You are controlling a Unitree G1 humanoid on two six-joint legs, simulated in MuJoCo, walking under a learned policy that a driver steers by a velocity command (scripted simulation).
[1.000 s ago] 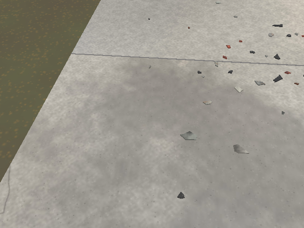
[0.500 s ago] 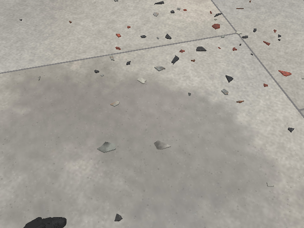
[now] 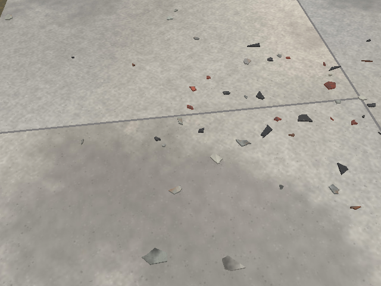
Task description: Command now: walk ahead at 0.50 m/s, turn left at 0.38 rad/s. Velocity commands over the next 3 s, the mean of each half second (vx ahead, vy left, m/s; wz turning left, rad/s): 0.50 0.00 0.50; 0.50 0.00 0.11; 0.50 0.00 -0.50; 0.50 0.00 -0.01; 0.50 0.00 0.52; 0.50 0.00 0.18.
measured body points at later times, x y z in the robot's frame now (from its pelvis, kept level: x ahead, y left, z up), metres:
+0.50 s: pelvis +0.29 +0.06 +0.00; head +0.33 +0.08 +0.45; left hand +0.43 +0.36 -0.08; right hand +0.45 -0.20 -0.10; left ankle +0.24 +0.13 -0.74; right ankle +0.50 -0.08 -0.69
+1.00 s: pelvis +0.56 +0.09 +0.00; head +0.60 +0.09 +0.45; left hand +0.47 +0.36 -0.11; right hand +0.86 -0.04 -0.07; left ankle +0.64 +0.28 -0.71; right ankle +0.56 -0.02 -0.74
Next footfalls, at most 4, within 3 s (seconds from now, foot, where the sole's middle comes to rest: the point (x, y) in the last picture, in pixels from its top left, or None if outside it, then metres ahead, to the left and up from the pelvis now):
0.18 left None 0.28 0.13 -0.78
0.64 right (210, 258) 0.60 0.00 -0.78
1.10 left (136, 225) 0.72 0.29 -0.78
1.60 right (203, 163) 1.03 0.04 -0.78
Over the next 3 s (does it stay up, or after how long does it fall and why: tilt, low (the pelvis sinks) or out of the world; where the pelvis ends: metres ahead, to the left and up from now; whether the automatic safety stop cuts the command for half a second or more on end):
stays up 1.62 0.24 0.00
